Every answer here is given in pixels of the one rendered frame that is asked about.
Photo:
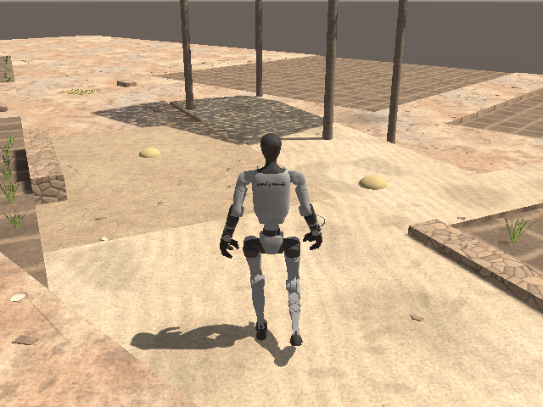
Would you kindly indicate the robot right forearm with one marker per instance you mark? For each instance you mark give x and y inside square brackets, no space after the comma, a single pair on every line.
[312,222]

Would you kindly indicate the robot right hand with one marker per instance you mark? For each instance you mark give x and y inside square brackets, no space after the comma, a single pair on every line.
[311,238]

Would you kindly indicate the robot left forearm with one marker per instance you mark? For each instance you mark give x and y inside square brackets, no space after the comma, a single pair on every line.
[229,226]

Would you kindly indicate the right robot upper arm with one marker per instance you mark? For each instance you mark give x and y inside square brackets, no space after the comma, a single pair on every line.
[298,179]

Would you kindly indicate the left robot upper arm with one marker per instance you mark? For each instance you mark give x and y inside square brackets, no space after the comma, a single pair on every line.
[245,178]

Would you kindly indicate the robot left hand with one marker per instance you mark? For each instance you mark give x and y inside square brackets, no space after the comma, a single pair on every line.
[225,245]

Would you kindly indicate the robot right thigh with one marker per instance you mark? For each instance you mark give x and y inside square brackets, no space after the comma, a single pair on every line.
[291,248]

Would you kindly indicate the left robot shin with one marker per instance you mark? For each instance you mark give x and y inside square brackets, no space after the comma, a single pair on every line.
[258,302]

